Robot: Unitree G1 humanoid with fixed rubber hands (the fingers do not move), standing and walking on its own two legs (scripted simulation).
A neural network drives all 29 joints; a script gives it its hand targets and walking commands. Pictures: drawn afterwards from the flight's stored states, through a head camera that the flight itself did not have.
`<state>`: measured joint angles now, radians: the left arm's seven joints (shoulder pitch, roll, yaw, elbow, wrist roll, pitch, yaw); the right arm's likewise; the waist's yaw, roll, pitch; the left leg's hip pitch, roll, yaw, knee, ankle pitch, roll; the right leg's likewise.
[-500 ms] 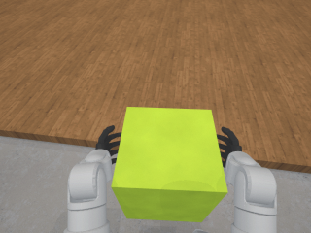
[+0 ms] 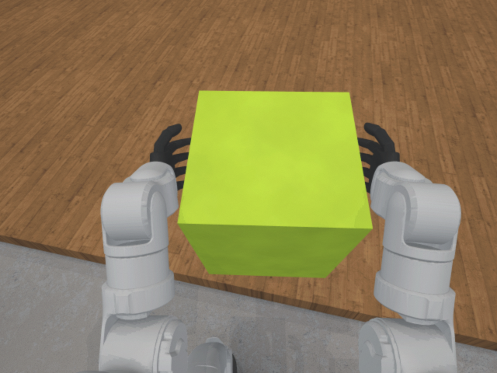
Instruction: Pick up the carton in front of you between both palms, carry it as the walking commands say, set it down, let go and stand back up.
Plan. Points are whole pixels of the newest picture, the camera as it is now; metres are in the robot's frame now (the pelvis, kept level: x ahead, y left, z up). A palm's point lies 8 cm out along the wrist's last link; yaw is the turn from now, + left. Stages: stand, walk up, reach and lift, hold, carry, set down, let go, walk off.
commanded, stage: carry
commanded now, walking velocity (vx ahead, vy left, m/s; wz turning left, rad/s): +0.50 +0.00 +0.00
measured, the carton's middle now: (269, 195) +0.36 +0.01 +0.08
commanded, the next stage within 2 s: none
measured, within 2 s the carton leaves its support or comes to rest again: neither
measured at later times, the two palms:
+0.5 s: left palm (207, 48) +0.74 +0.16 +0.13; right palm (342, 48) +0.72 -0.14 +0.14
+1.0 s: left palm out of the picture +1.06 +0.21 +0.28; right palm out of the picture +1.11 -0.08 +0.27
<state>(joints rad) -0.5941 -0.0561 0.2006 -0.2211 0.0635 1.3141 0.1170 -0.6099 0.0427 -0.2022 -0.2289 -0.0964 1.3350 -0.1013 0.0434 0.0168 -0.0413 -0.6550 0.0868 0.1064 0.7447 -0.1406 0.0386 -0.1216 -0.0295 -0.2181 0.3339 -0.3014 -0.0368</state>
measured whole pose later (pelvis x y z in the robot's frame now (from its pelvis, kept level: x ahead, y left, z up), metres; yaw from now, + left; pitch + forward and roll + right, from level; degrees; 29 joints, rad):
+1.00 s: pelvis +0.71 +0.00 +0.08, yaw +9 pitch +5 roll +2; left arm -0.88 -0.01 0.28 0.03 0.04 1.31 0.15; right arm -0.88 -0.02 -0.29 -0.01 -0.09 1.34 -0.11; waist 0.04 0.02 -0.01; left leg -0.72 0.01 0.12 0.76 -0.05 0.08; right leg -0.11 -0.02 -0.24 0.42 -0.40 -0.06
